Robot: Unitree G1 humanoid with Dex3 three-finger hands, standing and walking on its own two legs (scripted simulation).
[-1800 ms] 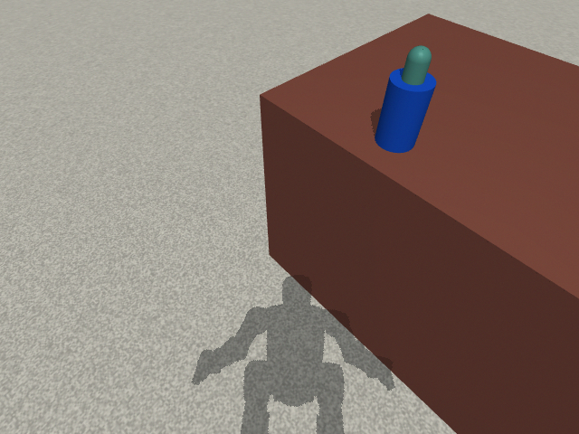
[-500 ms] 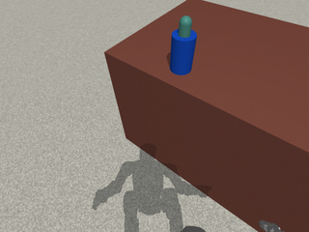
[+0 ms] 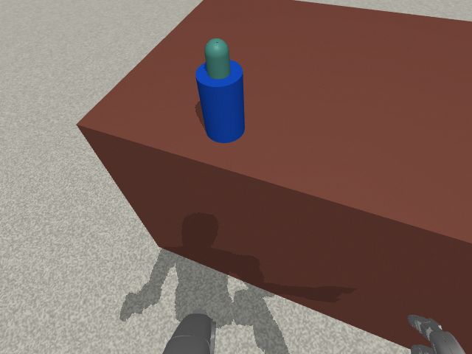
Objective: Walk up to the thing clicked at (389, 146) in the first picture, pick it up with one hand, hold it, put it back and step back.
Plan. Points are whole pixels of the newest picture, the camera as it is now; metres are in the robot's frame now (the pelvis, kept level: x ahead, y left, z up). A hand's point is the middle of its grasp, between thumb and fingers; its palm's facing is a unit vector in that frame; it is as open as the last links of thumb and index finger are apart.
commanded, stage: walk up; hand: left
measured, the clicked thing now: (221, 90) +0.56 +0.07 +0.11
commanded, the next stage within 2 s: none
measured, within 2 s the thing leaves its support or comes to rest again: neither
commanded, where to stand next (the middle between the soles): +0.10 +0.04 m, yaw -20 degrees
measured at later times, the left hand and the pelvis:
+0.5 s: hand (102, 307) +0.20 +0.29 -0.13, palm faces -0.27 -0.85 -0.44, open 7.4 cm; pelvis +0.02 +0.05 -0.02, yaw -14 degrees
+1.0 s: hand (110, 318) +0.18 +0.27 -0.14, palm faces -0.34 -0.85 -0.41, open 7.4 cm; pelvis +0.00 +0.04 +0.00, yaw -21 degrees
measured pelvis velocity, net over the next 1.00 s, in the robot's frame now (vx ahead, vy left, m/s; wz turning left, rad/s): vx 0.00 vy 0.04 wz -0.36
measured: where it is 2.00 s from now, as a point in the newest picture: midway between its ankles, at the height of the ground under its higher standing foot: outside the picture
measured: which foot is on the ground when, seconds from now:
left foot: up 0.00-0.02, down 0.04-0.42, up 0.44-0.68, down 0.70-1.00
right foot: down 0.00-0.06, up 0.08-0.40, down 0.42-1.00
